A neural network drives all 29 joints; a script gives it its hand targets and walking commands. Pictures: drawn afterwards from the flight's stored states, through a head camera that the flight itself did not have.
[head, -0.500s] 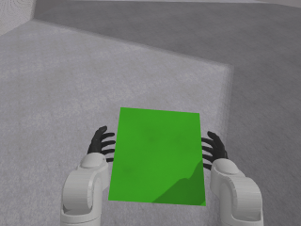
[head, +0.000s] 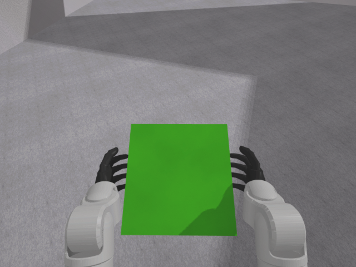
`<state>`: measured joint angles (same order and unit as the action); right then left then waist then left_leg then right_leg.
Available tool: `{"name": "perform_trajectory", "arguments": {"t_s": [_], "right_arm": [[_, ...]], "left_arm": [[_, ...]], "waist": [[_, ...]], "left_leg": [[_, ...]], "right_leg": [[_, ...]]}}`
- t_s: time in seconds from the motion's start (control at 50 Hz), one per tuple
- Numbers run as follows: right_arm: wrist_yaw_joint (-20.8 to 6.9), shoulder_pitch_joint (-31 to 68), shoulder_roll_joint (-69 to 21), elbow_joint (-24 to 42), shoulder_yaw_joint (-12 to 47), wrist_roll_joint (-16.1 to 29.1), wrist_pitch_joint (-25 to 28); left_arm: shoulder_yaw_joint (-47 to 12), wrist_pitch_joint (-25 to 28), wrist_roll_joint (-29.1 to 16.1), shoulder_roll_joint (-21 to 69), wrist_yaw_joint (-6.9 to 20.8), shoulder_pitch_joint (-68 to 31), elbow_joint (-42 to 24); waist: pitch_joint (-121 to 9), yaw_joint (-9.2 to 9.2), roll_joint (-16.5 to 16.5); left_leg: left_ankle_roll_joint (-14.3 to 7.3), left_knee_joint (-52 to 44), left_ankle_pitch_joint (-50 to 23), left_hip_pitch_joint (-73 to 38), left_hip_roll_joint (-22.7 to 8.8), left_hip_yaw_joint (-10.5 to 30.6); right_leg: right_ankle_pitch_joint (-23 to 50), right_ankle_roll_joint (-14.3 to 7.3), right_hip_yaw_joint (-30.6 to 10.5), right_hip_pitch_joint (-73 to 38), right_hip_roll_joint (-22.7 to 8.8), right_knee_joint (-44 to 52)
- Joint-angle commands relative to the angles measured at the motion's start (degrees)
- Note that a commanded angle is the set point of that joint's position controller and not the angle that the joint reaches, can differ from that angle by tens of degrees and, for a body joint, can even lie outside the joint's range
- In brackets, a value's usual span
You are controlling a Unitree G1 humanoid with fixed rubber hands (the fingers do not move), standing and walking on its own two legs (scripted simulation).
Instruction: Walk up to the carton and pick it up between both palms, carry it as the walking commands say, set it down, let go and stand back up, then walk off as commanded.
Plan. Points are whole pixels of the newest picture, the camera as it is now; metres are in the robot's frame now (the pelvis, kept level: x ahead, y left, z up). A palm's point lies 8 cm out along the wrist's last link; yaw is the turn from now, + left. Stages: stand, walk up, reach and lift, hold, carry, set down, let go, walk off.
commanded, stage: carry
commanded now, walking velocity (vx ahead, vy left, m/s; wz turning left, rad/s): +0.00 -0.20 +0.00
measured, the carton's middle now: (178, 184) +0.33 +0.00 +0.00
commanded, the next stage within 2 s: none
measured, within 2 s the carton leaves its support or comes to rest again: neither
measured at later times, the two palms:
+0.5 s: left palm (166, 189) +0.26 +0.02 +0.09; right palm (309, 190) +0.26 -0.25 +0.08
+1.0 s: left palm (225, 201) +0.23 -0.08 +0.09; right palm out of the picture +0.25 -0.36 +0.09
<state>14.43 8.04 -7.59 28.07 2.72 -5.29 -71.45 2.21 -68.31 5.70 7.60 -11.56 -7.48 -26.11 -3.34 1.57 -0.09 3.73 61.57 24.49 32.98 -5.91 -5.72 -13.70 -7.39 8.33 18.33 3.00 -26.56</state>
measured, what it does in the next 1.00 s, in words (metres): steps to the right: left foot, then right foot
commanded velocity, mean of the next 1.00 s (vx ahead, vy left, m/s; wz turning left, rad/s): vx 0.00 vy -0.20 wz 0.00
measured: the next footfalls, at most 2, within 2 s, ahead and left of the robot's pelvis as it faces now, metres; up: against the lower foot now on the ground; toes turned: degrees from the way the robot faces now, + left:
left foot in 0.24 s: -0.02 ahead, +0.09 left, +0.00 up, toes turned +10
right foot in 0.46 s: +0.06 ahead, -0.23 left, +0.00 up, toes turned -4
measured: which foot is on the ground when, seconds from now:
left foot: up 0.00-0.22, down 0.24-0.48, up 0.50-0.82, down 0.84-1.00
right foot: down 0.00-0.28, up 0.30-0.44, down 0.46-0.86, up 0.88-1.00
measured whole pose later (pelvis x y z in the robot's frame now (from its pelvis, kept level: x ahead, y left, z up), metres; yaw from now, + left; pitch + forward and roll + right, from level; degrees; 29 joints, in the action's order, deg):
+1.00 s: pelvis -0.01 -0.24 +0.00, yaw +2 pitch +6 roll -4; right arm 12.1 4.3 -7.4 26.3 0.2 -6.0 -70.5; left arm -1.9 -72.5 4.4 7.4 -13.7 -4.9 -27.3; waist -6.2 -1.4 -3.0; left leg 1.5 31.5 18.0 18.6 -9.1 -6.9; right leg -22.8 0.0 4.5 29.3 2.8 -52.1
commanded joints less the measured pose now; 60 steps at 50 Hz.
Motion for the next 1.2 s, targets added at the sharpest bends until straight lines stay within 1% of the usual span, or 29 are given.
{"name": "perform_trajectory", "arguments": {"t_s": [0.0, 0.06, 0.12, 0.16, 0.2, 0.22, 0.26, 0.3, 0.38, 0.4, 0.42, 0.44, 0.48, 0.54, 0.62, 0.74, 0.76, 0.78, 0.8, 0.82, 0.86, 0.92, 0.96, 1.02, 1.06, 1.1, 1.12, 1.14, 1.18], "right_arm": [[-14.51, 17.20, -55.00, 3.54, 28.35, 20.68, 2.47], [-14.78, 17.41, -55.85, 2.92, 26.68, 20.29, 2.24], [-14.96, 14.22, -54.61, 2.34, 25.99, 19.66, 1.63], [-14.94, 15.49, -55.77, 4.50, 26.65, 20.20, 2.39], [-14.95, 16.27, -55.61, 5.08, 26.72, 20.33, 3.25], [-15.02, 15.85, -55.93, 5.88, 26.89, 20.62, 3.43], [-14.80, 16.97, -57.30, 6.75, 28.51, 20.43, 3.40], [-15.15, 17.57, -55.58, 7.43, 28.85, 19.67, 2.94], [-14.57, 20.26, -54.51, 10.11, 30.68, 20.86, 2.82], [-14.16, 18.12, -53.45, 9.15, 29.75, 19.85, 2.73], [-13.59, 16.59, -51.34, 9.70, 28.90, 18.72, 2.06], [-13.64, 18.56, -51.63, 11.98, 29.57, 19.36, 2.14], [-13.40, 21.35, -52.69, 9.84, 30.97, 19.80, 2.10], [-15.18, 19.12, -53.70, 4.84, 30.92, 21.82, 1.26], [-15.80, 15.03, -57.08, 0.31, 27.04, 20.75, 2.68], [-15.97, 21.73, -57.93, 8.32, 30.52, 23.56, 2.82], [-15.99, 22.34, -55.50, 9.45, 30.76, 23.50, 2.53], [-15.64, 19.01, -53.30, 7.73, 29.01, 21.97, 2.14], [-15.45, 19.40, -51.23, 8.85, 27.80, 20.95, 2.43], [-15.21, 15.66, -50.93, 5.28, 26.82, 19.67, 2.02], [-15.12, 16.01, -54.75, 6.16, 26.43, 19.51, 2.65], [-14.61, 12.74, -53.37, 2.48, 24.28, 16.81, 2.05], [-15.05, 17.52, -54.64, 7.35, 26.31, 19.39, 3.05], [-14.55, 17.09, -51.37, 10.01, 26.14, 19.61, 2.88], [-14.10, 17.50, -48.63, 10.54, 25.67, 19.26, 2.52], [-13.55, 13.50, -48.62, 7.73, 25.34, 18.49, 2.08], [-13.85, 12.47, -48.68, 6.62, 25.48, 18.66, 1.42], [-14.30, 13.58, -49.96, 7.17, 26.85, 19.40, 1.26], [-15.05, 18.33, -52.47, 7.11, 29.35, 21.47, 1.48]], "left_arm": [[-33.78, -0.88, -20.70, 54.63, 12.17, -18.69, -7.28], [-36.43, -1.47, -22.01, 55.97, 12.06, -22.39, -8.59], [-36.15, -1.93, -21.85, 54.25, 11.64, -20.44, -8.56], [-36.21, -1.63, -22.32, 55.79, 11.62, -19.32, -8.64], [-36.32, -1.23, -22.54, 55.93, 11.61, -21.46, -9.62], [-37.04, -1.02, -22.62, 56.30, 11.53, -21.41, -9.93], [-36.44, -0.87, -22.82, 56.96, 12.35, -19.49, -8.55], [-35.31, -1.27, -21.61, 57.27, 12.66, -16.81, -6.29], [-34.21, -0.15, -21.63, 55.85, 12.15, -18.42, -7.32], [-34.18, -0.05, -21.76, 55.37, 12.03, -19.55, -7.42], [-33.93, -0.66, -22.05, 53.31, 12.39, -18.41, -7.13], [-33.56, -0.71, -22.70, 53.86, 12.47, -18.35, -7.94], [-31.97, -0.81, -21.62, 54.25, 12.60, -17.75, -4.41], [-31.97, -1.44, -18.78, 53.79, 11.71, -15.71, -4.31], [-35.68, -0.23, -20.55, 55.56, 12.05, -21.50, -9.27], [-34.92, -0.01, -20.78, 57.47, 11.45, -20.61, -9.90], [-33.06, -0.91, -19.11, 55.94, 11.17, -16.24, -5.68], [-32.49, -1.54, -18.71, 55.56, 10.94, -13.62, -3.53], [-33.39, -2.12, -19.35, 56.11, 11.32, -14.87, -3.76], [-33.32, -2.28, -19.69, 53.93, 11.22, -16.30, -4.14], [-37.63, -1.83, -23.36, 56.50, 12.03, -22.01, -9.20], [-36.92, -1.53, -23.14, 54.87, 12.18, -22.17, -8.28], [-38.05, -0.71, -23.38, 56.72, 11.81, -22.23, -10.04], [-37.32, -1.16, -22.53, 55.24, 10.65, -19.49, -9.50], [-35.57, -2.02, -20.91, 53.96, 10.17, -15.94, -6.24], [-35.53, -2.28, -20.75, 53.51, 10.41, -14.81, -5.88], [-35.17, -2.57, -20.34, 51.99, 10.35, -14.03, -6.43], [-34.38, -2.13, -20.05, 52.31, 10.61, -13.63, -6.03], [-33.56, -1.46, -20.36, 53.68, 11.35, -16.88, -6.99]], "waist": [[-17.96, -2.47, -2.45], [-16.99, -2.45, -1.70], [-17.34, -1.69, 1.28], [-22.09, -0.52, -0.38], [-22.80, -0.27, -13.91], [-19.46, -0.54, -15.47], [-16.73, -1.09, -13.34], [-11.99, -2.46, -7.30], [-13.08, -2.51, -4.23], [-15.63, -2.37, 1.46], [-17.50, -2.46, 13.71], [-17.39, -1.71, 19.41], [-14.35, -1.32, 14.50], [-11.04, -2.12, 3.19], [-16.77, -1.72, -4.12], [-16.16, -1.78, 5.70], [-16.33, -1.20, 5.56], [-16.95, -0.52, 0.33], [-16.03, -0.66, -15.03], [-13.45, -0.89, -16.07], [-14.74, -0.64, -12.96], [-11.13, -1.67, -3.47], [-12.10, -1.44, -7.36], [-12.57, -1.21, -17.34], [-14.38, -2.29, -17.33], [-22.08, -3.03, -9.31], [-20.63, -3.01, 3.22], [-20.03, -2.46, 13.38], [-19.58, -1.84, 10.63]], "left_leg": [[-1.50, -7.68, 4.85, 0.15, 0.50, 2.37], [-1.58, -14.16, 4.51, -1.07, 0.21, 2.41], [-1.94, -30.02, -2.75, -11.09, 0.76, -0.90], [-3.78, -36.72, -21.86, -26.86, -6.98, 3.29], [-10.11, -32.86, -58.60, -40.81, -22.56, 17.51], [-13.01, -33.90, -63.74, -39.80, -24.27, 17.60], [-13.34, -33.84, -50.46, -30.68, -24.70, 16.93], [-7.75, -35.39, -38.78, -24.45, -16.30, 7.50], [-3.32, -27.44, -39.73, -20.80, -11.41, 1.37], [-1.81, -21.02, -32.20, -15.21, -9.34, 0.70], [1.58, -9.76, -4.63, -2.64, -4.17, -2.04], [2.41, -1.41, 17.73, 1.22, -0.69, -1.49], [1.37, 0.82, 17.79, -1.41, -0.06, 0.17], [-0.04, -0.35, 11.56, -4.62, -0.09, 0.89], [-1.24, -4.73, 5.19, -2.83, -0.14, 2.51], [-3.48, -28.17, -0.69, -17.02, 0.26, 0.13], [-3.85, -35.86, -6.98, -24.16, -1.67, 0.87], [-5.43, -41.94, -8.36, -30.60, -9.53, 9.33], [-9.60, -42.40, -23.73, -33.62, -23.10, 24.30], [-14.24, -41.06, -36.10, -31.93, -27.49, 25.96], [-15.69, -37.64, -42.71, -26.10, -25.77, 18.50], [-8.34, -35.59, -46.08, -27.92, -15.27, 7.16], [-5.81, -34.00, -51.24, -30.82, -14.41, 3.27], [-5.05, -33.31, -45.23, -26.87, -13.22, 4.05], [-4.29, -29.79, -38.85, -25.74, -11.83, 2.61], [-1.16, -19.09, -26.41, -17.59, -7.65, -1.30], [1.04, -9.63, -1.22, -4.99, -3.50, -1.82], [1.80, -3.88, 19.94, 3.52, 0.06, -1.49], [0.78, 2.25, 19.07, 2.19, -0.24, 1.02]], "right_leg": [[21.19, -3.98, -21.61, -15.12, -18.54, 6.03], [33.04, -4.43, -19.77, -16.75, -18.61, 3.32], [39.27, -1.10, -13.94, -16.18, -14.40, 0.05], [39.98, 5.84, -7.76, -7.51, -10.30, -6.42], [5.47, 9.65, -3.21, 11.34, -4.55, -17.68], [-13.98, 9.25, -4.88, 16.28, -1.50, -26.60], [-13.08, 8.47, -15.23, 14.27, -7.33, -27.30], [-6.68, 6.52, -8.67, 9.53, -5.00, -15.85], [0.97, 8.34, 1.01, -5.56, 0.16, -0.89], [11.89, 7.28, -1.49, -13.68, -2.54, 0.22], [35.38, 3.22, -17.09, -23.24, -14.92, 1.94], [48.54, -1.65, -21.03, -22.21, -20.31, 1.09], [46.05, -2.63, -19.09, -14.34, -18.45, 1.03], [20.08, -3.73, -18.18, -4.86, -16.57, 5.42], [14.76, -3.50, -15.03, -11.45, -16.30, 4.08], [4.22, -2.19, -15.29, -3.28, -14.33, 7.39], [5.11, 0.53, -13.80, 0.99, -12.48, 5.40], [4.36, 4.87, -9.76, 6.59, -9.35, -0.18], [-6.37, 7.49, -3.46, 14.95, -3.48, -12.08], [-15.58, 8.38, -3.41, 19.65, -1.81, -23.79], [-12.14, 8.17, -13.33, 15.49, -6.12, -35.10], [-8.36, 8.17, -7.06, 15.20, -3.57, -22.88], [-6.97, 9.19, -2.04, 13.18, -0.40, -19.81], [-7.02, 10.06, 0.36, 7.19, -0.30, -12.26], [-1.82, 9.57, 1.69, 1.23, -0.62, -1.74], [15.13, 7.78, -4.79, -15.10, -7.22, 3.32], [36.45, 3.58, -18.00, -21.49, -16.98, 2.73], [52.85, -0.50, -21.89, -25.13, -21.46, -0.29], [50.36, -2.78, -19.02, -19.31, -21.55, -0.91]]}}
